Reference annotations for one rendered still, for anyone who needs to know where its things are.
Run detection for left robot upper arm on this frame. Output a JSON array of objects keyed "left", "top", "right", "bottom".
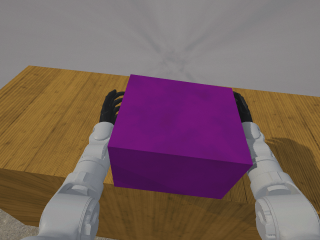
[{"left": 20, "top": 193, "right": 100, "bottom": 240}]

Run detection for pedestal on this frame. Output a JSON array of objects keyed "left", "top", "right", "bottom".
[{"left": 0, "top": 65, "right": 320, "bottom": 240}]

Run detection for robot right hand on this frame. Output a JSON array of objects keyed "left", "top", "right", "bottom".
[{"left": 233, "top": 91, "right": 253, "bottom": 123}]

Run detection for carton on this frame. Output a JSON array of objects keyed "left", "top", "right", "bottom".
[{"left": 107, "top": 74, "right": 253, "bottom": 199}]

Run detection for robot right forearm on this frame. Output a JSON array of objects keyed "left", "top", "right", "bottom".
[{"left": 242, "top": 121, "right": 320, "bottom": 226}]

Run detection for right robot upper arm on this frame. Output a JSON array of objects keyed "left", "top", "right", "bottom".
[{"left": 255, "top": 194, "right": 320, "bottom": 240}]

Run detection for robot left hand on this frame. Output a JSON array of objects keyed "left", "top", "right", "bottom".
[{"left": 99, "top": 89, "right": 125, "bottom": 125}]

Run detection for robot left forearm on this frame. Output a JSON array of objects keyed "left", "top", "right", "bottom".
[{"left": 38, "top": 122, "right": 114, "bottom": 233}]

